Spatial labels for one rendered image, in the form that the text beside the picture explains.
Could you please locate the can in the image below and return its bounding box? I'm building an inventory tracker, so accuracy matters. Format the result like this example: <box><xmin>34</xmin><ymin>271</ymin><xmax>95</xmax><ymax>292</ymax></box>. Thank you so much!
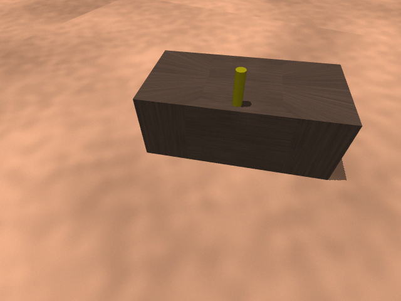
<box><xmin>232</xmin><ymin>67</ymin><xmax>247</xmax><ymax>107</ymax></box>

